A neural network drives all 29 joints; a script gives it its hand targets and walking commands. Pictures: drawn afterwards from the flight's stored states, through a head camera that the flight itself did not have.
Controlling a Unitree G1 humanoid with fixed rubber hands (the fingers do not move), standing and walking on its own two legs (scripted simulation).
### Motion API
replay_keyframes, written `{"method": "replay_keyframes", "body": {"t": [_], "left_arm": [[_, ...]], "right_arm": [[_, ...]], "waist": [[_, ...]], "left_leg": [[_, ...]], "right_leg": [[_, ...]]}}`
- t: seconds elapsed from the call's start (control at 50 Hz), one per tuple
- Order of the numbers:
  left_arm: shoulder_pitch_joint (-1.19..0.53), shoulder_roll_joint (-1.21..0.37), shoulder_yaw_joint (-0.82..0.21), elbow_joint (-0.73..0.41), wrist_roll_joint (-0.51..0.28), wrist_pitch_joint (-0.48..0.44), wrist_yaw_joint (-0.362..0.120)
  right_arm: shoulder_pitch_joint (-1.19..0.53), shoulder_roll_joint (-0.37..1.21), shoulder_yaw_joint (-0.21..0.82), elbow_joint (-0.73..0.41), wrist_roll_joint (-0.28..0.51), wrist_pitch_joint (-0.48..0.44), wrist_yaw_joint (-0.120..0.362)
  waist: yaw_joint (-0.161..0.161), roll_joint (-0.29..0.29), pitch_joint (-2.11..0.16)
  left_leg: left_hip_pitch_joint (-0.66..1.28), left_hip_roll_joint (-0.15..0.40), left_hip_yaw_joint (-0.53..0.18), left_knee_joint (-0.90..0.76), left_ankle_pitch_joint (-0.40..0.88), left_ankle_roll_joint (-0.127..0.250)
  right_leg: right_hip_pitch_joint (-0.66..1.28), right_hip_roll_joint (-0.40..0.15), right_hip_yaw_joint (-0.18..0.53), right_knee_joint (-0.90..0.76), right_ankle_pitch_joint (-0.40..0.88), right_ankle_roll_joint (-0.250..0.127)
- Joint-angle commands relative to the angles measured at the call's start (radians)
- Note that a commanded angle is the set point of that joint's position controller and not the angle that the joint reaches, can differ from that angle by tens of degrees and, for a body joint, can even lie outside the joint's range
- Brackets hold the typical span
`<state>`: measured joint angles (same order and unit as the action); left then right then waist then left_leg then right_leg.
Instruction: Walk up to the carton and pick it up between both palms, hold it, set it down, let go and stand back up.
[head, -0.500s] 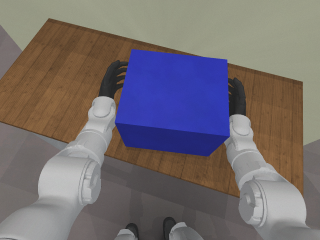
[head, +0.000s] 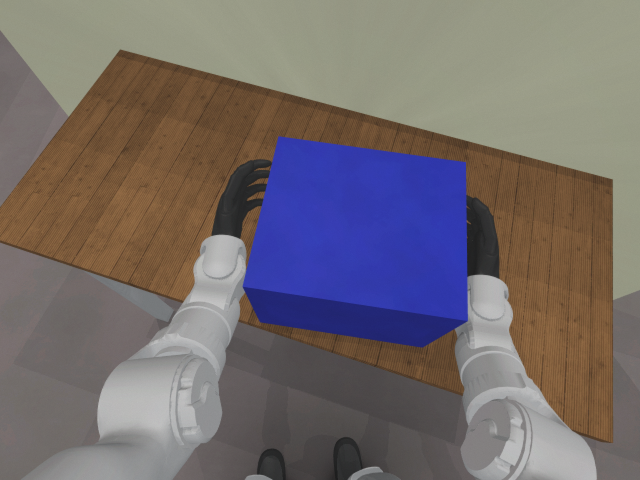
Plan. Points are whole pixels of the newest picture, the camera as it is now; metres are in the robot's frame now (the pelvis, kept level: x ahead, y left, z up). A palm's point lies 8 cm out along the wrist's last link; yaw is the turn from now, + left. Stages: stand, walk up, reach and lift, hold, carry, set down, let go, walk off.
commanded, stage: reach and lift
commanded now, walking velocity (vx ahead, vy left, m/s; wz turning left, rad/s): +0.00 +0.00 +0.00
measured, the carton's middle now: (354, 248) +0.40 -0.07 -0.04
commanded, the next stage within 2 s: none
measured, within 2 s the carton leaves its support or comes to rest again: leaves its support in 0.68 s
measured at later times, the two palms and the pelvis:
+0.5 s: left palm (229, 224) +0.44 +0.08 -0.01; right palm (480, 263) +0.36 -0.23 -0.02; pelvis +0.00 +0.00 +0.00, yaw +0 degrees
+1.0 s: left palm (229, 218) +0.43 +0.08 +0.02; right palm (491, 262) +0.35 -0.23 +0.00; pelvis -0.01 +0.00 +0.00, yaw +0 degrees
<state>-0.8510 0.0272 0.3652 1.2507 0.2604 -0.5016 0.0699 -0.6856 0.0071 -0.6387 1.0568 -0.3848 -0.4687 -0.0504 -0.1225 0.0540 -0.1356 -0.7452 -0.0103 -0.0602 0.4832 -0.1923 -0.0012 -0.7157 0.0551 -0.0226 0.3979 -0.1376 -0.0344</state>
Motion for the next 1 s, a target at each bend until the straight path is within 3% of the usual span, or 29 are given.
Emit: {"method": "replay_keyframes", "body": {"t": [0.0,0.02,0.08,0.1,0.14,0.18,0.22,0.24,0.28,0.3,0.34,0.38,0.4,0.44,0.48,0.5,0.52,0.54,0.6,0.62,0.7,0.72,0.74,0.76,0.8,0.84,0.9,0.94,0.98], "left_arm": [[-0.466,-0.49,-0.2,-0.134,0.086,-0.04,-0.077],[-0.447,-0.465,-0.188,-0.088,0.102,-0.035,-0.079],[-0.459,-0.484,-0.191,-0.111,0.106,-0.03,-0.068],[-0.453,-0.47,-0.179,-0.11,0.103,-0.034,-0.067],[-0.439,-0.498,-0.188,-0.103,0.097,-0.027,-0.065],[-0.437,-0.541,-0.227,-0.109,0.096,-0.035,-0.061],[-0.447,-0.525,-0.236,-0.105,0.097,-0.028,-0.063],[-0.422,-0.53,-0.231,-0.138,0.081,-0.039,-0.064],[-0.431,-0.57,-0.249,-0.1,0.099,-0.04,-0.06],[-0.421,-0.557,-0.246,-0.142,0.087,-0.046,-0.06],[-0.423,-0.551,-0.242,-0.129,0.097,-0.047,-0.067],[-0.439,-0.555,-0.242,-0.095,0.097,-0.042,-0.075],[-0.429,-0.564,-0.258,-0.131,0.093,-0.043,-0.077],[-0.483,-0.56,-0.262,-0.138,0.093,-0.051,-0.078],[-0.49,-0.567,-0.28,-0.158,0.076,-0.062,-0.073],[-0.445,-0.582,-0.288,-0.169,0.076,-0.069,-0.076],[-0.494,-0.588,-0.289,-0.128,0.085,-0.065,-0.078],[-0.466,-0.584,-0.292,-0.134,0.081,-0.062,-0.082],[-0.486,-0.609,-0.315,-0.128,0.067,-0.056,-0.083],[-0.486,-0.59,-0.311,-0.131,0.068,-0.051,-0.086],[-0.523,-0.581,-0.298,-0.091,0.061,-0.055,-0.093],[-0.536,-0.595,-0.324,-0.135,0.056,-0.061,-0.088],[-0.538,-0.58,-0.31,-0.127,0.052,-0.06,-0.095],[-0.544,-0.599,-0.324,-0.112,0.046,-0.051,-0.095],[-0.564,-0.596,-0.32,-0.088,0.031,-0.053,-0.096],[-0.571,-0.58,-0.304,-0.062,0.033,-0.042,-0.095],[-0.577,-0.574,-0.319,-0.068,0.012,-0.053,-0.094],[-0.555,-0.572,-0.308,-0.05,0.011,-0.045,-0.098],[-0.61,-0.575,-0.315,-0.042,0.001,-0.042,-0.104]], "right_arm": [[-0.439,0.467,0.273,-0.047,-0.103,-0.079,0.159],[-0.449,0.463,0.285,-0.049,-0.11,-0.081,0.155],[-0.452,0.458,0.273,-0.014,-0.103,-0.079,0.146],[-0.457,0.458,0.274,-0.035,-0.11,-0.08,0.147],[-0.469,0.463,0.273,-0.062,-0.105,-0.09,0.143],[-0.474,0.482,0.283,-0.055,-0.101,-0.103,0.147],[-0.478,0.449,0.277,-0.013,-0.096,-0.098,0.144],[-0.458,0.473,0.298,-0.074,-0.081,-0.112,0.141],[-0.494,0.463,0.301,-0.039,-0.097,-0.126,0.146],[-0.469,0.468,0.304,-0.055,-0.097,-0.128,0.142],[-0.481,0.492,0.318,-0.068,-0.09,-0.136,0.14],[-0.493,0.475,0.316,-0.033,-0.097,-0.135,0.132],[-0.489,0.468,0.311,-0.046,-0.087,-0.144,0.127],[-0.52,0.452,0.292,-0.016,-0.108,-0.149,0.137],[-0.513,0.457,0.296,-0.025,-0.104,-0.159,0.139],[-0.484,0.498,0.351,-0.062,-0.09,-0.173,0.132],[-0.52,0.478,0.328,-0.003,-0.1,-0.166,0.136],[-0.489,0.509,0.348,-0.013,-0.087,-0.161,0.128],[-0.528,0.465,0.332,-0.012,-0.091,-0.172,0.127],[-0.525,0.462,0.339,-0.017,-0.086,-0.172,0.121],[-0.558,0.478,0.34,-0.009,-0.085,-0.165,0.129],[-0.562,0.467,0.326,-0.009,-0.084,-0.167,0.132],[-0.56,0.495,0.359,-0.038,-0.074,-0.164,0.123],[-0.574,0.475,0.352,-0.012,-0.079,-0.156,0.127],[-0.607,0.484,0.374,-0.021,-0.075,-0.153,0.136],[-0.606,0.471,0.362,-0.018,-0.071,-0.14,0.134],[-0.604,0.475,0.392,-0.038,-0.057,-0.134,0.13],[-0.603,0.489,0.417,-0.06,-0.032,-0.123,0.13],[-0.639,0.478,0.406,-0.037,-0.045,-0.113,0.136]], "waist": [[-0.02,0.028,-0.858],[-0.017,0.004,-0.839],[-0.02,0.031,-0.821],[-0.011,-0.001,-0.807],[-0.015,-0.007,-0.848],[-0.024,0.023,-0.874],[-0.031,0.016,-0.834],[-0.027,-0.003,-0.872],[-0.03,0.03,-0.859],[-0.035,0.013,-0.877],[-0.022,-0.002,-0.877],[-0.043,0.003,-0.849],[-0.05,0.013,-0.877],[-0.051,0.02,-0.868],[-0.05,0.019,-0.919],[-0.034,0.01,-0.957],[-0.039,0.024,-0.919],[-0.041,0.0,-0.935],[-0.055,0.019,-0.922],[-0.059,0.015,-0.937],[-0.038,-0.002,-0.885],[-0.055,0.021,-0.904],[-0.041,-0.013,-0.937],[-0.05,0.002,-0.908],[-0.03,-0.029,-0.925],[-0.022,-0.009,-0.894],[-0.026,-0.003,-0.938],[-0.005,-0.027,-0.924],[-0.025,-0.032,-0.901]], "left_leg": [[0.452,0.025,0.07,0.034,0.409,-0.079],[0.434,0.019,0.071,0.034,0.391,-0.067],[0.431,0.027,0.072,0.027,0.388,-0.083],[0.415,0.03,0.067,0.029,0.384,-0.067],[0.431,0.025,0.066,0.041,0.413,-0.068],[0.458,0.038,0.062,0.062,0.475,-0.075],[0.451,0.038,0.053,0.064,0.484,-0.08],[0.438,0.035,0.056,0.072,0.501,-0.072],[0.44,0.036,0.048,0.055,0.491,-0.086],[0.466,0.038,0.048,0.07,0.523,-0.084],[0.44,0.03,0.055,0.072,0.49,-0.064],[0.373,0.026,0.065,0.053,0.44,-0.071],[0.383,0.024,0.056,0.057,0.465,-0.072],[0.396,0.029,0.057,0.045,0.415,-0.076],[0.433,0.033,0.053,0.061,0.451,-0.078],[0.439,0.025,0.065,0.073,0.496,-0.068],[0.397,0.027,0.065,0.055,0.44,-0.079],[0.382,0.022,0.072,0.065,0.448,-0.065],[0.385,0.021,0.068,0.054,0.408,-0.075],[0.381,0.014,0.065,0.055,0.424,-0.071],[0.317,0.014,0.071,0.03,0.319,-0.052],[0.334,0.015,0.07,0.032,0.32,-0.06],[0.318,0.009,0.08,0.043,0.326,-0.048],[0.309,0.007,0.074,0.026,0.299,-0.054],[0.31,0.01,0.077,0.025,0.28,-0.04],[0.282,0.009,0.08,0.02,0.223,-0.044],[0.269,0.003,0.079,0.016,0.223,-0.037],[0.27,-0.001,0.086,0.013,0.234,-0.028],[0.275,0.003,0.079,-0.008,0.186,-0.029]], "right_leg": [[0.408,-0.048,-0.079,0.055,0.604,0.036],[0.42,-0.055,-0.068,0.05,0.597,0.036],[0.432,-0.049,-0.076,0.05,0.594,0.03],[0.428,-0.052,-0.068,0.048,0.581,0.029],[0.431,-0.051,-0.071,0.05,0.614,0.028],[0.395,-0.052,-0.072,0.056,0.624,0.017],[0.399,-0.052,-0.067,0.048,0.625,0.014],[0.431,-0.054,-0.065,0.062,0.672,0.019],[0.41,-0.051,-0.08,0.068,0.647,0.016],[0.407,-0.05,-0.077,0.062,0.659,0.015],[0.431,-0.055,-0.061,0.063,0.671,0.022],[0.503,-0.066,-0.061,0.074,0.717,0.022],[0.515,-0.067,-0.061,0.079,0.759,0.028],[0.457,-0.063,-0.073,0.068,0.66,0.019],[0.43,-0.051,-0.085,0.077,0.659,0.021],[0.473,-0.058,-0.066,0.078,0.729,0.027],[0.473,-0.059,-0.073,0.077,0.691,0.024],[0.51,-0.063,-0.062,0.083,0.743,0.034],[0.496,-0.058,-0.074,0.076,0.698,0.027],[0.526,-0.062,-0.065,0.076,0.739,0.033],[0.515,-0.067,-0.059,0.08,0.646,0.03],[0.504,-0.063,-0.066,0.081,0.646,0.031],[0.548,-0.069,-0.055,0.087,0.69,0.043],[0.542,-0.063,-0.063,0.086,0.662,0.043],[0.527,-0.063,-0.062,0.085,0.618,0.042],[0.529,-0.062,-0.059,0.08,0.565,0.042],[0.551,-0.068,-0.046,0.095,0.617,0.048],[0.598,-0.066,-0.041,0.095,0.639,0.055],[0.565,-0.063,-0.046,0.091,0.575,0.055]]}}
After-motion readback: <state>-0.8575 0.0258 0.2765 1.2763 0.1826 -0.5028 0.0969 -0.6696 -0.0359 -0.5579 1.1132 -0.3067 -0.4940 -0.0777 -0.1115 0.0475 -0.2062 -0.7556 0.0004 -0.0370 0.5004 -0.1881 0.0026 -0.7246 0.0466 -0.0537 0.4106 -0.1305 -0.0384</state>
